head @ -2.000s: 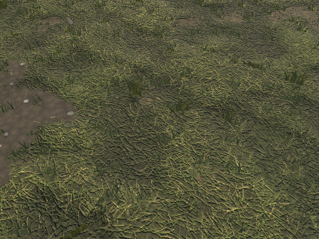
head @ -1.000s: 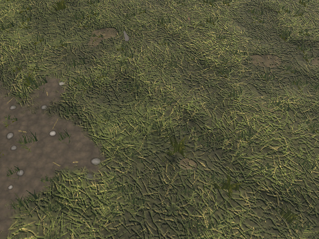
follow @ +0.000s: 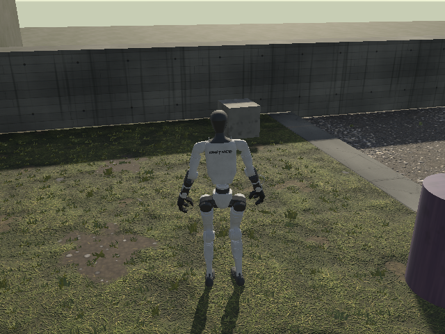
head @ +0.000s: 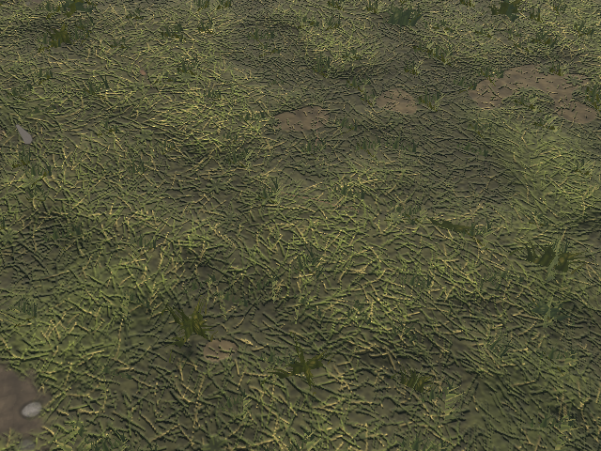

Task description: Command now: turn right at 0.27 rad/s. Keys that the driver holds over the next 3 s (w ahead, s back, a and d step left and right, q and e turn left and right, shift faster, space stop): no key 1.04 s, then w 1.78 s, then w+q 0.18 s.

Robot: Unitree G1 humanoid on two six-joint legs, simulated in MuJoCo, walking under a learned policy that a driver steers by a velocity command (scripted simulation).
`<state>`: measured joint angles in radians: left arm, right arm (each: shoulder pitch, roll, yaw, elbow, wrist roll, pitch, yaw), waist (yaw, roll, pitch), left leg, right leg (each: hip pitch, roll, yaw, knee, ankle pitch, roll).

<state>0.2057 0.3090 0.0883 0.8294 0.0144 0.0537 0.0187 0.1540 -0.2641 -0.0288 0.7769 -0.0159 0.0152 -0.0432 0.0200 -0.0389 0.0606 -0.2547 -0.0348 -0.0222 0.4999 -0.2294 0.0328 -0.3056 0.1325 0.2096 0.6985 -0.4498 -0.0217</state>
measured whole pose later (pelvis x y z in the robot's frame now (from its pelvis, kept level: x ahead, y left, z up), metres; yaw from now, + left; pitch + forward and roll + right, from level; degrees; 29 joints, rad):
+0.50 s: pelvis -0.01 -0.01 +0.01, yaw -1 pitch -2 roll +0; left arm 0.19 0.23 0.00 1.02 0.01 0.01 0.03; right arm 0.23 -0.25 -0.01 0.96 -0.01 0.01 -0.02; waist -0.02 0.02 0.04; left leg -0.15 -0.02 -0.01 0.37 -0.18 0.02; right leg -0.08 0.05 0.06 0.36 -0.24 -0.03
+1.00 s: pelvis -0.01 -0.02 +0.01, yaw -1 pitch -2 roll +0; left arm 0.25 0.19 -0.02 1.14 0.01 -0.01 0.04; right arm 0.26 -0.20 0.01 1.13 -0.01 0.01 -0.03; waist -0.01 0.01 0.03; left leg -0.16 0.00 -0.02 0.38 -0.19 -0.01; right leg -0.09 0.06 0.05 0.36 -0.24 -0.05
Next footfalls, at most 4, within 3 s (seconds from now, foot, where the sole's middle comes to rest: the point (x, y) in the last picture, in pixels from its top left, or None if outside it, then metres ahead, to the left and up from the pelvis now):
0.30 right None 0.00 -0.12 -0.77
1.82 right None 0.46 -0.03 -0.77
2.36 left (254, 319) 0.77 0.12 -0.77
2.92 right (326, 227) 1.07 -0.06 -0.77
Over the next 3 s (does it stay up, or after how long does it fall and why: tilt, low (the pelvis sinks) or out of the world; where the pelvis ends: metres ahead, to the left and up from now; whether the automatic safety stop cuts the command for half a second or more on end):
stays up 0.96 0.01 -0.01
